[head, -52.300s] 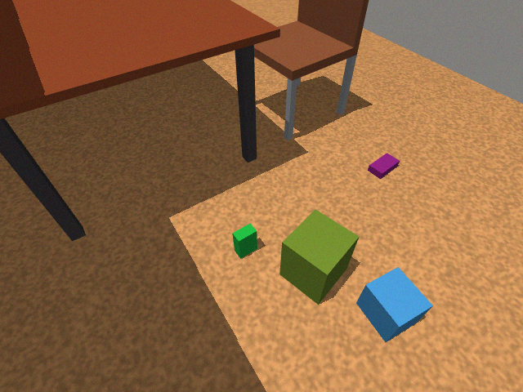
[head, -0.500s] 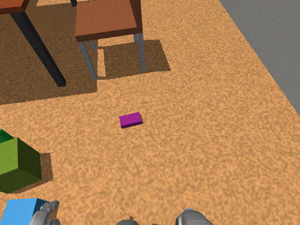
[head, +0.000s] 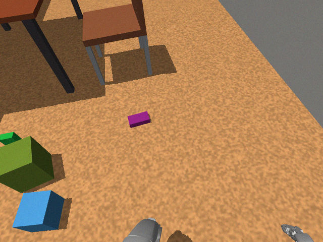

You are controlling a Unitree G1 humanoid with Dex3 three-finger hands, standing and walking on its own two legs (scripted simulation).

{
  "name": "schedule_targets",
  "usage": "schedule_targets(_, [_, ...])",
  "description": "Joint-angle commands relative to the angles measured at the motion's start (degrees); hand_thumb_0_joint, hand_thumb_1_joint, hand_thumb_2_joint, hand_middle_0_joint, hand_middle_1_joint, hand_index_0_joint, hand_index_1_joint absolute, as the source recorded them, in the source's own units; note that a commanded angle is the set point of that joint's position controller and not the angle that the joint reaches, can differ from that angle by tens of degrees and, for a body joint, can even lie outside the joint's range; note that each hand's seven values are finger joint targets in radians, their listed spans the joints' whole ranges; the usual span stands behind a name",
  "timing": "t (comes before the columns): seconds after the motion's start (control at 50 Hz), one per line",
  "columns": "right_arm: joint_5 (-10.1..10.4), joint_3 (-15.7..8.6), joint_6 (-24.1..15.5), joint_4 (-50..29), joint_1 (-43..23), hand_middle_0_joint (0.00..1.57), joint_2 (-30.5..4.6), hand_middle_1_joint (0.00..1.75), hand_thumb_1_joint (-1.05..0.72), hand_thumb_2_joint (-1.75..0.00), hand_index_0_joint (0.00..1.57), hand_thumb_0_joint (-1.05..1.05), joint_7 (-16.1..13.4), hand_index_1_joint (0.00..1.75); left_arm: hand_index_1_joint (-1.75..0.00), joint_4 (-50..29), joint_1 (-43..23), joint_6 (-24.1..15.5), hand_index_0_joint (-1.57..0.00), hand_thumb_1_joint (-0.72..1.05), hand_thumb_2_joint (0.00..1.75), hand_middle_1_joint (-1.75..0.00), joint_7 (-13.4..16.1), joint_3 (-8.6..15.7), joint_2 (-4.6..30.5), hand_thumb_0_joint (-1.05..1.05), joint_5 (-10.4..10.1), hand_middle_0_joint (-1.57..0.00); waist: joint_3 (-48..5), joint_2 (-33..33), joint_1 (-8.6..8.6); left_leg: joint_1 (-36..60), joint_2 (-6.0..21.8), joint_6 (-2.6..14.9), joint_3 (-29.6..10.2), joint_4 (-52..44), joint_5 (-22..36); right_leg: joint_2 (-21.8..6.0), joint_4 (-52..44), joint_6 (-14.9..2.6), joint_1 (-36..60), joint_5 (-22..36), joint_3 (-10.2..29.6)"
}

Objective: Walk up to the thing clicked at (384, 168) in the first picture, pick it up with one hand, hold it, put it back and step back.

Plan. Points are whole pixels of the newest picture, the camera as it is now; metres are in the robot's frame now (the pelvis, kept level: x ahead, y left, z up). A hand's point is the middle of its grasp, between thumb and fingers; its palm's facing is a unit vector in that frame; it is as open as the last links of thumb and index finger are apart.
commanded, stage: step back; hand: left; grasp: from above
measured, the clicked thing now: (138, 119) +1.02 +0.28 -0.74
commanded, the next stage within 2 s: stand in 1.10 s
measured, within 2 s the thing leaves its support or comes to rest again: neither
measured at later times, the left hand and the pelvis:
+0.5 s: hand out of the picture -0.04 +0.27 -0.14, palm faces +0.08 -0.92 -0.38, open 7.3 cm; pelvis -0.06 +0.00 +0.00, yaw +4 degrees
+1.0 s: hand out of the picture +0.04 +0.30 -0.14, palm faces +0.06 -0.93 -0.35, open 7.3 cm; pelvis -0.02 +0.03 +0.01, yaw +3 degrees
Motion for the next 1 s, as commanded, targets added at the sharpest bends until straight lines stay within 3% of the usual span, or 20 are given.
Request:
schedule_targets(0.0, [-0.9,-2.6,-2.2,-2.8,1.7,0.2,-10.0,0.3,-0.9,-0.9,0.2,0.0,-0.6,0.3,-0.3,-6.2,-3.4,-2.9,-0.2,0.9,0.9,-0.3,1.7,5.0,16.1,0.0,0.5,-0.2,-7.0,-8.3,0.3,0.8,1.8,-1.12,1.7,0.3,0.3,-12.3,-13.4,-8.64,3.4,5.6,11.6])
schedule_targets(0.06, [-1.7,-2.7,-2.7,-2.8,-0.4,0.2,-10.0,0.3,-0.9,-0.9,0.2,0.0,0.3,0.3,-0.3,-5.1,-1.3,-2.9,-0.2,0.9,0.9,-0.3,1.3,5.8,18.2,0.0,0.9,-0.2,-6.1,-12.7,2.44,1.8,5.5,-0.88,4.0,-15.1,-3.3,-14.5,-18.1,-8.98,6.7,-19.3,16.9])
schedule_targets(0.1, [-1.8,-2.8,-3.5,-1.1,1.0,0.2,-9.7,0.3,-0.9,-0.9,0.2,0.0,0.8,0.3,-0.3,-4.6,-1.8,-2.7,-0.2,0.9,0.9,-0.3,0.8,5.8,18.8,0.0,0.7,-0.2,-6.0,-14.8,1.76,9.4,6.5,0.42,6.9,-26.8,-7.8,-15.2,-19.0,-8.92,2.7,-21.4,16.5])
schedule_targets(0.14, [-1.5,-3.2,-4.4,2.9,6.9,0.2,-8.7,0.3,-0.9,-0.9,0.2,0.0,1.2,0.3,-0.3,-4.4,-3.3,-2.0,-0.2,0.9,0.9,-0.3,0.4,5.0,18.2,0.0,0.2,-0.2,-6.9,-12.4,-1.33,22.3,4.2,2.31,11.3,-42.6,1.7,-11.9,-15.7,-6.22,-2.9,-18.2,10.7])
schedule_targets(0.16, [-2.1,-3.9,-4.8,4.2,8.6,0.2,-9.8,0.3,-0.9,-0.9,0.2,0.0,1.0,0.3,-0.3,-4.2,-1.7,-1.9,-0.2,0.9,0.9,-0.3,0.3,3.8,14.9,0.0,0.3,-0.2,-7.6,-5.5,-2.09,28.5,5.4,3.03,7.3,-45.5,3.7,-9.4,-9.1,-4.19,-8.0,-16.2,7.4])
schedule_targets(0.2, [-2.5,-4.6,-5.3,2.4,4.4,0.2,-17.8,0.3,-0.9,-0.9,0.2,0.0,0.8,0.3,-0.3,-3.6,-6.2,-2.2,-0.2,0.9,0.9,-0.3,0.1,3.6,14.0,0.0,-1.2,-0.2,-2.8,9.4,-3.99,13.6,26.7,13.87,-25.8,-56.0,-30.8,-0.5,9.6,1.9,-15.7,-14.2,-1.6])
schedule_targets(0.22, [-2.4,-4.2,-5.9,1.8,1.5,0.2,-16.7,0.3,-0.9,-0.9,0.2,0.0,0.9,0.3,-0.3,-3.2,-7.8,-2.4,-0.2,0.9,0.9,-0.3,-0.1,4.4,16.6,0.0,-1.0,-0.2,1.9,4.1,-3.28,5.7,26.0,14.47,-23.3,-56.3,-28.0,-1.6,13.4,1.58,-11.2,-11.6,4.0])
schedule_targets(0.26, [-2.6,-2.4,-7.0,1.7,-2.0,0.2,-11.8,0.3,-0.9,-0.9,0.2,0.0,0.5,0.3,-0.3,-1.4,-3.6,-3.0,-0.2,0.9,0.9,-0.3,-1.1,3.5,13.1,0.0,-1.9,-0.2,-0.8,3.3,-0.34,12.9,19.1,10.61,-10.0,-51.3,-10.7,-1.3,11.2,0.94,-9.4,-4.5,3.1])
schedule_targets(0.32, [-2.8,-3.3,-6.6,2.7,0.1,0.2,-13.0,0.3,-0.9,-0.9,0.2,0.0,1.1,0.3,-0.3,0.5,-2.1,-3.5,-0.2,0.9,0.9,-0.3,-1.7,3.5,13.3,0.0,-1.3,-0.2,-3.6,9.5,-2.29,12.7,17.7,9.84,-5.7,-50.3,-12.0,-0.2,1.8,1.46,-2.1,-6.9,-2.1])
schedule_targets(0.38, [-2.3,-2.9,-4.9,2.1,-0.7,0.2,-11.0,0.3,-0.9,-0.9,0.2,0.0,1.3,0.3,-0.3,3.2,2.5,-4.3,-0.2,0.9,0.9,-0.3,-0.9,3.9,12.4,0.0,-0.7,-0.2,-3.3,5.7,0.67,6.6,14.9,7.16,-0.5,-41.6,-11.9,2.2,-12.2,0.44,10.7,0.2,-3.1])
schedule_targets(0.4, [-1.9,-2.2,-4.7,2.1,1.3,0.2,-8.3,0.3,-0.9,-0.9,0.2,0.0,1.0,0.3,-0.3,3.6,4.5,-4.7,-0.2,0.9,0.9,-0.3,-0.4,4.4,13.5,0.0,-0.3,-0.2,-3.9,0.2,1.42,2.6,12.4,5.18,2.0,-34.0,-9.9,0.6,-14.9,-0.36,15.4,-2.4,2.5])
schedule_targets(0.42, [-1.6,-1.5,-4.8,0.5,-0.5,0.2,-5.6,0.3,-0.9,-0.9,0.2,0.0,1.0,0.3,-0.3,3.4,6.1,-5.2,-0.2,0.9,0.9,-0.3,0.1,5.2,18.0,0.0,0.3,-0.2,-4.1,-10.4,2.62,-6.1,5.4,2.41,5.9,-20.9,-8.4,-11.7,-23.9,-5.47,15.0,-18.1,25.0])
schedule_targets(0.44, [-1.9,-2.3,-4.7,1.2,-0.4,0.2,-8.3,0.3,-0.9,-0.9,0.2,0.0,0.5,0.3,-0.3,2.5,3.7,-5.6,-0.2,0.9,0.9,-0.3,0.0,5.8,21.0,0.0,0.2,-0.2,-1.6,-9.0,2.03,-2.3,5.7,1.71,2.7,-13.2,-7.4,-20.6,-28.2,-9.98,5.4,-28.2,34.7])
schedule_targets(0.46, [-1.7,-2.8,-4.9,1.9,1.6,0.2,-10.1,0.3,-0.9,-0.9,0.2,0.0,0.5,0.3,-0.3,1.0,0.6,-5.8,-0.2,0.9,0.9,-0.3,0.1,5.7,20.3,0.0,-0.2,-0.2,0.2,-5.2,0.5,-1.4,7.2,1.86,0.0,-11.3,-4.4,-20.9,-27.6,-11.78,3.1,-26.4,33.7])
schedule_targets(0.66, [-1.8,-2.7,-6.5,6.3,5.8,0.2,-7.1,0.3,-0.9,-0.9,0.2,0.0,0.7,0.3,-0.3,0.1,-4.9,-4.6,-0.2,0.9,0.9,-0.3,-0.3,2.2,13.6,0.0,-1.2,-0.2,-7.8,-6.9,-3.1,24.7,6.6,1.16,9.6,-39.9,13.1,-9.2,-10.3,-4.28,-5.5,8.6,6.2])
schedule_targets(0.68, [-2.2,-2.9,-6.7,6.2,5.3,0.2,-8.3,0.3,-0.9,-0.9,0.2,0.0,0.4,0.3,-0.3,0.2,-4.1,-4.4,-0.2,0.9,0.9,-0.3,-0.3,1.5,11.7,0.0,-1.6,-0.2,-9.3,-3.3,-2.93,26.4,10.9,2.36,4.0,-41.8,13.9,-7.1,-7.0,-2.43,-6.5,10.9,4.5])
schedule_targets(0.7, [-2.2,-2.8,-7.0,4.9,1.8,0.2,-11.0,0.3,-0.9,-0.9,0.2,0.0,0.1,0.3,-0.3,0.6,-2.9,-4.0,-0.2,0.9,0.9,-0.3,-0.5,0.9,9.6,0.0,-2.4,-0.2,-8.4,3.5,-1.37,22.0,19.1,5.64,-8.1,-47.0,5.4,-2.3,-3.6,0.32,-7.7,2.2,2.4])
schedule_targets(0.72, [-1.8,-2.7,-6.9,4.5,-1.1,0.2,-12.9,0.3,-0.9,-0.9,0.2,0.0,0.3,0.3,-0.3,2.5,-2.4,-3.5,-0.2,0.9,0.9,-0.3,-0.2,1.6,11.9,0.0,-2.7,-0.2,-7.5,3.5,-0.33,13.5,22.9,9.66,-10.5,-48.9,-2.9,-0.4,-0.7,0.8,-0.7,-6.7,-0.5])
schedule_targets(0.8, [-1.1,-1.2,-6.6,5.7,-4.5,0.2,-9.7,0.3,-0.9,-0.9,0.2,0.0,0.5,0.3,-0.3,5.3,-1.7,-4.5,-0.2,0.9,0.9,-0.3,-0.1,1.4,12.7,0.0,-2.2,-0.2,-7.2,4.1,0.42,13.6,15.9,4.08,0.3,-43.6,9.6,-2.9,-10.8,-0.64,5.8,6.8,3.4])
schedule_targets(0.98, [-0.4,-0.9,-6.5,8.8,-6.0,0.2,-8.0,0.3,-0.9,-0.9,0.2,0.0,0.2,0.3,-0.3,7.1,-6.5,-4.7,-0.2,0.9,0.9,-0.3,0.5,1.0,13.6,0.0,-2.2,-0.2,-11.9,-0.8,-1.11,22.6,14.4,3.12,5.8,-40.5,27.6,-6.0,-13.6,-0.22,8.7,23.4,5.0])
